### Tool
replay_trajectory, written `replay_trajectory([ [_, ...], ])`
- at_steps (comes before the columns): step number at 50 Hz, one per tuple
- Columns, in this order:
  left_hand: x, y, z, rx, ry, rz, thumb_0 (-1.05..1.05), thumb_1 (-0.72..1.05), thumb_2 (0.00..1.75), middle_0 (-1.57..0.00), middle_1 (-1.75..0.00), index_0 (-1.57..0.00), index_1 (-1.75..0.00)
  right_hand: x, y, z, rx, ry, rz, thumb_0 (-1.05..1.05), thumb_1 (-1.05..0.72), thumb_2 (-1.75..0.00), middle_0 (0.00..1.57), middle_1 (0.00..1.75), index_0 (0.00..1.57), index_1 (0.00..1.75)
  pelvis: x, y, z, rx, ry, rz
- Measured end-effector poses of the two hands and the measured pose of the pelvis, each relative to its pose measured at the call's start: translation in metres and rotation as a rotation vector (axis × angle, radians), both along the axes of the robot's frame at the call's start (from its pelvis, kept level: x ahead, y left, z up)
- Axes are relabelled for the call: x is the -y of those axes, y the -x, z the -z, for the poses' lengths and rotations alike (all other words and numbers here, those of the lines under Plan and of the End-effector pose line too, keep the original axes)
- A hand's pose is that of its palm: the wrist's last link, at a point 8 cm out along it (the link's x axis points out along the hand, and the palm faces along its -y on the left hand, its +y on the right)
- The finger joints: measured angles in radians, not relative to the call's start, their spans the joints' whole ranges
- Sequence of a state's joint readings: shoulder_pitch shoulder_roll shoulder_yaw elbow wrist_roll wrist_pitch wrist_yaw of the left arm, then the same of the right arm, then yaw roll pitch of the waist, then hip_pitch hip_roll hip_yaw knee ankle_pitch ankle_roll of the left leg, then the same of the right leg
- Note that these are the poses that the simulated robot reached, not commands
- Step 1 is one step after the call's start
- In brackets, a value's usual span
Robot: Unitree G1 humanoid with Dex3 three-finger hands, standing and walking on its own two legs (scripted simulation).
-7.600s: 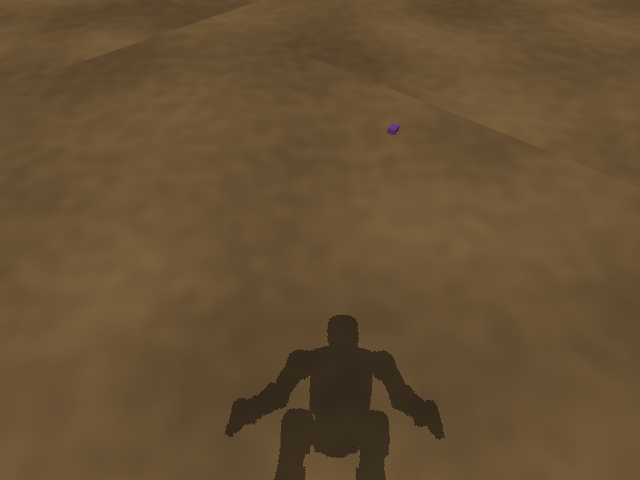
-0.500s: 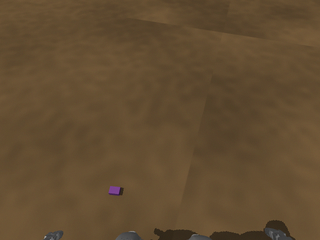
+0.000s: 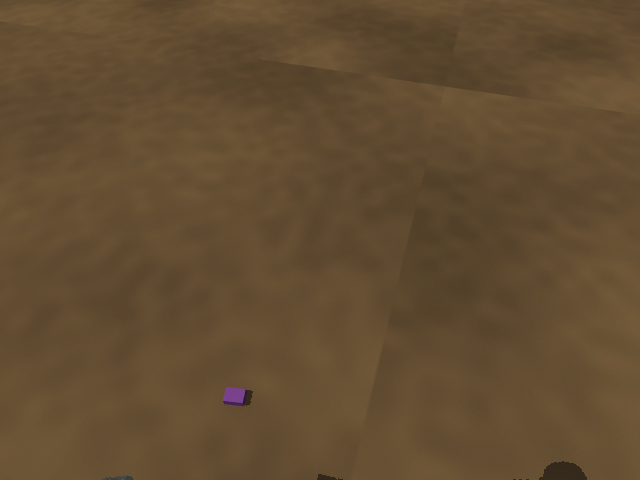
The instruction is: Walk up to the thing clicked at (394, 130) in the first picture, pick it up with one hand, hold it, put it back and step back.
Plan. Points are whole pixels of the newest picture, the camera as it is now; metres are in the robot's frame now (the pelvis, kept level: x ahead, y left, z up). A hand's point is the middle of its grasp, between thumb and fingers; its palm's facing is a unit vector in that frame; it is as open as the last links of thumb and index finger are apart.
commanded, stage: walk up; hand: left
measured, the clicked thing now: (235, 396) +0.48 +0.29 -0.76
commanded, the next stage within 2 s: stand in 0.54 s
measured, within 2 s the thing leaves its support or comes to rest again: neither
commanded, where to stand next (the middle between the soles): +0.09 +0.03 m, yaw +0 degrees
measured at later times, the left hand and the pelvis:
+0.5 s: hand out of the picture +0.08 +0.25 -0.16, palm faces +0.01 -0.95 -0.32, open 7.4 cm; pelvis +0.01 +0.00 +0.01, yaw +1 degrees
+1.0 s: hand out of the picture +0.12 +0.24 -0.15, palm faces +0.00 -0.94 -0.33, open 7.4 cm; pelvis +0.04 -0.01 +0.01, yaw +0 degrees
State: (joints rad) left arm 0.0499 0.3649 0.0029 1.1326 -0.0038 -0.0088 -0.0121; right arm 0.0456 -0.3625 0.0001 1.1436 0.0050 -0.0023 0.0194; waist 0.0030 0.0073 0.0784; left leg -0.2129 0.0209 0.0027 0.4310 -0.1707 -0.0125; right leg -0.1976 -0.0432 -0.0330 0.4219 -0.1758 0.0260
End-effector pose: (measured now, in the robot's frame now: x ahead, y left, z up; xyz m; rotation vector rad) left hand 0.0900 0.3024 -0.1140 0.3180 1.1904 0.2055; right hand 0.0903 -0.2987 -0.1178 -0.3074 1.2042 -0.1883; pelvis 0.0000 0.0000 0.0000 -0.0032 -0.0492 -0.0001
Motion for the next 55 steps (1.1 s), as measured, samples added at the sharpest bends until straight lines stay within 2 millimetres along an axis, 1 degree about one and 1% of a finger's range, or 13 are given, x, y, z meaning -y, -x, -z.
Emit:
replay_trajectory([
  [6, 0.004, 0.009, 0.0, -0.013, 0.011, -0.019, 0.01, 0.9, 0.9, -0.2, -0.3, -0.2, -0.3, 0.0, -0.004, -0.004, 0.007, -0.004, -0.008, 0.01, -0.9, -0.9, 0.2, 0.3, 0.21, 0.3, 0.002, 0.0, -0.003, -0.002, 0.002, -0.004],
  [14, 0.006, 0.018, 0.004, -0.041, 0.027, -0.039, 0.01, 0.9, 0.9, -0.2, -0.3, -0.2, -0.3, 0.002, 0.005, -0.006, -0.031, 0.008, -0.001, 0.01, -0.9, -0.9, 0.2, 0.3, 0.21, 0.3, 0.002, -0.004, -0.004, -0.009, 0.002, -0.006],
  [21, 0.006, 0.018, 0.007, -0.064, 0.032, -0.045, 0.01, 0.9, 0.9, -0.2, -0.3, -0.2, -0.3, 0.002, 0.011, -0.005, -0.064, 0.012, 0.008, 0.01, -0.9, -0.9, 0.2, 0.3, 0.21, 0.3, 0.002, -0.009, -0.005, -0.017, 0.003, -0.009],
  [27, 0.006, 0.012, 0.005, -0.065, 0.029, -0.046, 0.01, 0.9, 0.9, -0.2, -0.3, -0.2, -0.3, 0.0, 0.005, -0.003, -0.065, 0.006, 0.009, 0.01, -0.9, -0.9, 0.2, 0.3, 0.21, 0.3, 0.002, -0.014, -0.006, -0.021, 0.003, -0.011],
  [37, 0.008, -0.007, 0.001, -0.035, 0.019, -0.022, 0.01, 0.9, 0.9, -0.2, -0.3, -0.2, -0.3, -0.006, -0.014, -0.003, -0.028, -0.009, -0.007, 0.01, -0.9, -0.9, 0.2, 0.3, 0.21, 0.3, 0.003, -0.025, -0.006, -0.025, -0.002, -0.005],
  [47, 0.012, -0.022, -0.001, -0.015, 0.017, -0.015, 0.01, 0.9, 0.9, -0.2, -0.3, -0.2, -0.3, 0.0, -0.026, -0.005, -0.007, -0.003, 0.0, 0.01, -0.9, -0.9, 0.2, 0.3, 0.21, 0.3, 0.006, -0.034, -0.007, -0.019, -0.003, 0.0],
  [55, 0.015, -0.027, -0.002, -0.009, 0.018, -0.011, 0.01, 0.9, 0.9, -0.2, -0.3, -0.2, -0.3, 0.006, -0.028, -0.007, -0.003, 0.006, 0.005, 0.01, -0.9, -0.9, 0.2, 0.3, 0.21, 0.3, 0.009, -0.037, -0.007, -0.016, -0.003, 0.002],
])
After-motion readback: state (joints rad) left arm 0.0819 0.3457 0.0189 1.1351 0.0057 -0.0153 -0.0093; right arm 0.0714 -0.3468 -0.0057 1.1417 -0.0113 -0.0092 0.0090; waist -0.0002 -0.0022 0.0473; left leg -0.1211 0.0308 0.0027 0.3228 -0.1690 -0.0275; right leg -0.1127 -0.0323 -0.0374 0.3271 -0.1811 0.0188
